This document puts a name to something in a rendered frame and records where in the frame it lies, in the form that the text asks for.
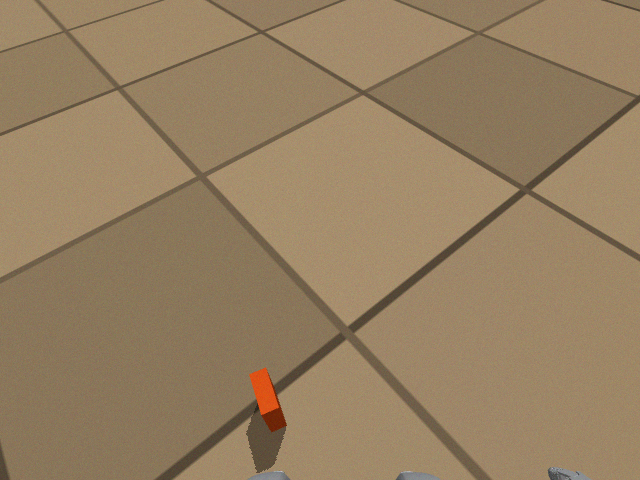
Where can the carton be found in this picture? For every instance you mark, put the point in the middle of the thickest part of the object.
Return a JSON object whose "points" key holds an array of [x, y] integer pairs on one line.
{"points": [[267, 400]]}

